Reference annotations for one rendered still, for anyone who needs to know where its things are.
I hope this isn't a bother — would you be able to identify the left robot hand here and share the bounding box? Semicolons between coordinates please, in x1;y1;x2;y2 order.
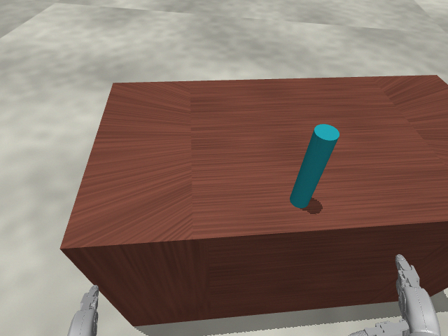
67;285;99;336

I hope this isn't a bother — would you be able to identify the can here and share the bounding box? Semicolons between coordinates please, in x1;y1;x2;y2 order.
290;124;340;208

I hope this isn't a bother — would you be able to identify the right robot hand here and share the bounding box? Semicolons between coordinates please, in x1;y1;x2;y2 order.
349;254;441;336

